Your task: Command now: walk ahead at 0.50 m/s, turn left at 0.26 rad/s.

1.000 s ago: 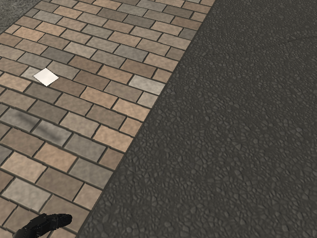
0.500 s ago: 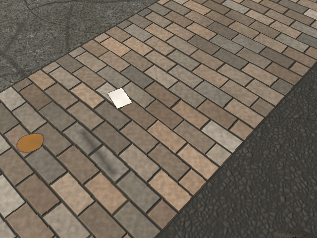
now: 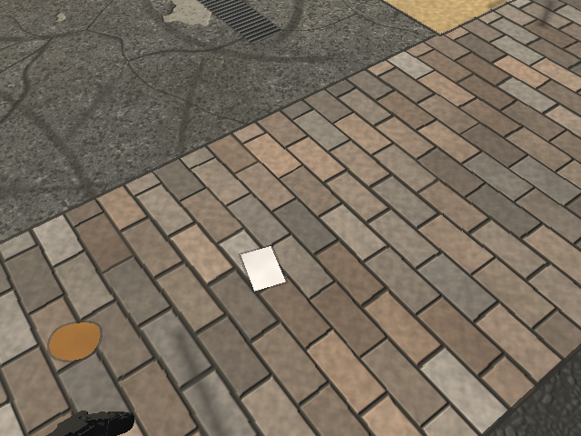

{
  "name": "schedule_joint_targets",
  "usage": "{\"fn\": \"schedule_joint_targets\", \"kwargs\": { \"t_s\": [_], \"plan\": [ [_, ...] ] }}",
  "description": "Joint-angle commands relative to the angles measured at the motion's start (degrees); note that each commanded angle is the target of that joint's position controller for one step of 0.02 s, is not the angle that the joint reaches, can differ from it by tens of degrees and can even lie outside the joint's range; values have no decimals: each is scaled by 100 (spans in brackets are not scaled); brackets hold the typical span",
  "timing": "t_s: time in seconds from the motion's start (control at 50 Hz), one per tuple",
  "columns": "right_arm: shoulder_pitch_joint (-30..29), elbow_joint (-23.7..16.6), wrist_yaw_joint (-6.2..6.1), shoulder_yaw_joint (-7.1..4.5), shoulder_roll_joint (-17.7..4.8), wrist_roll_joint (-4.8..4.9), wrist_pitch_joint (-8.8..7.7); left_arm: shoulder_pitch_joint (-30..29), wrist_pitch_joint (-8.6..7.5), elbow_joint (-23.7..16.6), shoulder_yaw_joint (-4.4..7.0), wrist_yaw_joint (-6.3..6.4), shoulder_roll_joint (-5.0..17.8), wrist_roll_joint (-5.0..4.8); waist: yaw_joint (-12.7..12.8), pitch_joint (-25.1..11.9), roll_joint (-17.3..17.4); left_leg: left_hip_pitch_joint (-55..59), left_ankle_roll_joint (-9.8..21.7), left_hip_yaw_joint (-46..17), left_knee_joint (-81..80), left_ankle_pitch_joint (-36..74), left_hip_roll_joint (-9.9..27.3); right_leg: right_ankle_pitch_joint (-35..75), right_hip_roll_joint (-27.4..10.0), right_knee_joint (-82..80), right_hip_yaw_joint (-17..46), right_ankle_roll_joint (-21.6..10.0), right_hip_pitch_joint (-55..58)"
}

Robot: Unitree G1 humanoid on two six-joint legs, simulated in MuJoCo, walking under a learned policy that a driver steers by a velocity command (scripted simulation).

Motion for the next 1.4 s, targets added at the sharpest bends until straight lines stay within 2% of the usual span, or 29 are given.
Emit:
{"fn": "schedule_joint_targets", "kwargs": {
  "t_s": [0.02, 0.06, 0.08, 0.14, 0.24, 0.36, 0.42, 0.46, 0.48, 0.5, 0.52, 0.54, 0.58, 0.6, 0.66, 0.76, 0.88, 0.92, 0.94, 0.96, 0.98, 1.0, 1.02, 1.04, 1.1, 1.18, 1.28, 1.36, 1.4],
  "plan": [
    [351, -439, 5, -36, -639, 123, -165, 1770, 16, 126, 379, -11, 1046, -157, 794, -1136, -1198, -3557, -106, -2, 3180, -309, 190, -2620, -2360, -1521, 4331, -1457, 4056],
    [-605, -660, 20, -39, -663, -5, -182, 1224, 101, 69, 257, 23, 738, -59, 716, -142, -471, -3567, -79, 389, 2930, 481, 608, -1759, -1882, -1665, 2863, -1169, 2721],
    [-699, -687, 36, -53, -591, -69, -194, 1065, 103, 77, 206, 34, 617, -23, 572, 1, -495, -3374, -78, 436, 2555, 771, 819, -1209, -1684, -1776, 2457, -1121, 2322],
    [-514, -620, 79, 9, -290, -49, -175, 1052, 73, 172, 177, 50, 578, -57, 385, -47, -735, -2912, -164, 668, 1920, 1046, 989, -158, -1403, -2048, 1731, -1155, 1895],
    [-1320, -813, 113, 143, -34, -87, -236, 1282, 126, 394, 255, 103, 917, -138, 606, 76, -545, -2823, -325, 918, 141, 2269, 1015, 701, -1285, -2277, 919, -1130, 1878],
    [-2242, -1069, 251, 130, -85, 6, -330, 1879, 277, 742, 250, 115, 1000, -228, 877, 296, -524, -2378, -252, 1025, -1123, 2814, 738, 861, -1435, -1999, 851, -956, 2247],
    [-1974, -1009, 305, 59, -281, 5, -342, 1742, 362, 785, 322, 165, 1212, -211, 599, 109, -659, -1978, 21, 1165, -1406, 2386, 627, 1720, -1617, -1565, 658, -774, 2774],
    [-778, -652, 254, -145, -644, -42, -300, 1685, 395, 771, 272, 205, 1068, -170, -24, -695, -484, -150, 365, 1336, -1583, 2448, 417, 3064, -1214, -8, 105, -486, 2482],
    [222, -493, 198, -262, -1058, -71, -255, 1670, 372, 586, 153, 245, 809, 7, -379, -1493, 230, 1483, 760, 39, -1383, 2740, 1426, 1615, -928, 1766, -213, -250, 1341],
    [343, -408, 247, -330, -1456, -35, -240, 2272, 245, 457, -23, 193, 240, 21, 22, -1943, 1713, 3050, 1676, -2672, -2054, 1405, 2432, -2153, 77, 3525, -136, 93, -948],
    [365, -451, 257, -199, -900, 25, -229, 1901, 116, 483, 89, 137, 790, -97, -218, -1768, 1103, 2996, 1573, -3058, -2472, 511, 2378, -2487, -188, 4108, 524, 37, -1685],
    [9, -502, 246, -141, -756, -11, -243, 1355, 24, 300, 148, 91, 995, -228, -195, -985, 788, 2328, 1410, -2334, -2590, 810, 2192, -1951, -413, 4116, 480, -30, -1990],
    [-502, -583, 244, -111, -643, -91, -242, 972, -35, 214, 143, 118, 890, -70, 101, -352, 63, 1032, 1314, -1456, -2781, 2107, 1789, -1226, -717, 3493, 407, 29, -1594],
    [-643, -622, 233, -77, -544, -139, -248, 1032, -6, 203, 157, 115, 857, -20, 289, -328, 186, 635, 1297, -1227, -2900, 2536, 1646, -1052, -815, 3247, 458, 79, -1241],
    [-675, -585, 165, -109, -582, -62, -262, 983, 123, 137, 134, 129, 681, 17, 444, -211, 294, -44, 1410, -822, -3159, 2899, 1471, -862, -765, 2580, 342, 330, -930],
    [-260, -384, 13, -214, -849, -6, -206, -172, 117, -177, 26, 98, 437, 5, 95, 89, 247, -657, 1090, -344, -3166, 2507, 1105, 871, -450, 592, 317, 489, -448],
    [132, -200, -41, -239, -847, 55, -105, -615, 23, -373, 136, 23, 743, -104, 57, 41, 402, -163, 841, -1029, -2477, 1970, 1324, 699, -262, -268, 536, 317, 195],
    [60, -215, -40, -216, -737, 33, -46, -110, -13, -249, 223, 46, 846, -104, 343, -121, 512, -154, 684, -1131, -1966, 2109, 1183, 325, -243, -555, 392, 108, 946],
    [53, -254, -25, -132, -505, 2, -47, 439, -33, -154, 305, 89, 1010, -48, 610, -531, 408, -399, 507, -918, -1204, 2171, 877, 218, -511, -613, 534, -102, 1903],
    [145, -362, -17, 1, -131, -105, -61, 1330, -26, -67, 394, 139, 1347, 3, 907, -1358, -383, -1160, 271, -348, 488, 1060, 449, 19, -1566, -525, 1534, -445, 3360],
    [829, -545, -16, 58, 7, 100, -119, 1645, 79, 130, 489, 99, 1669, 9, 558, -1845, -2246, -3036, 2, 257, 2097, -780, -65, -1544, -2616, -1171, 4123, -1243, 4660],
    [681, -375, -43, -62, -587, 150, -109, 1445, 101, 18, 369, 70, 1105, -83, 668, -1274, -1427, -3620, -93, 79, 2812, -483, 381, -2507, -2537, -1416, 4206, -1129, 4268],
    [126, -434, -38, -136, -814, 109, -73, 1234, 122, -12, 294, 88, 817, -96, 768, -648, -924, -3738, -128, 205, 2950, 46, 543, -2186, -2308, -1462, 3293, -914, 3643],
    [-83, -450, -44, -139, -741, 57, -38, 959, 136, -32, 249, 85, 718, -43, 649, -353, -569, -3516, -181, 329, 2861, 454, 729, -1416, -2063, -1560, 2620, -822, 3044],
    [-256, -549, 32, -131, -430, 65, 33, 690, 113, 95, 211, 112, 531, 8, 424, 16, -826, -3069, -230, 486, 2412, 978, 1065, -308, -1653, -1970, 1424, -800, 2142],
    [-651, -774, 69, -69, -212, 23, 86, 798, 53, 293, 314, 129, 768, -35, 442, 130, -582, -3329, -332, 560, 1717, 1568, 1166, 577, -1733, -2254, 651, -989, 2147],
    [-1387, -963, 240, 9, -97, 26, 6, 915, 135, 449, 366, 164, 984, -71, 681, 282, -450, -3003, -251, 943, 194, 2799, 1079, 1086, -1597, -2294, -344, -821, 2317],
    [-1925, -1226, 365, 11, -137, 47, 19, 1197, 250, 620, 432, 170, 1188, -183, 779, 469, -438, -2901, -38, 1212, -486, 2581, 974, 1370, -1794, -2134, -691, -673, 2842],
    [-1891, -1299, 390, -49, -256, 11, 36, 1244, 319, 667, 474, 180, 1326, -248, 628, 344, -517, -2463, 172, 1436, -671, 2020, 723, 2722, -1851, -1652, -865, -584, 3054]
  ]
}}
